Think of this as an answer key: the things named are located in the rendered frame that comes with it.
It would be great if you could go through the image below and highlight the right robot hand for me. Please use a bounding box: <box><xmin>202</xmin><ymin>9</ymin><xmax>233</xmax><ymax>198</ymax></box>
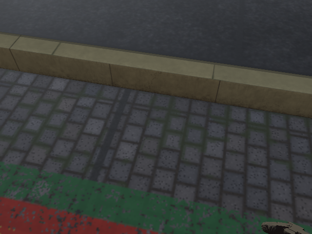
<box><xmin>261</xmin><ymin>221</ymin><xmax>310</xmax><ymax>234</ymax></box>

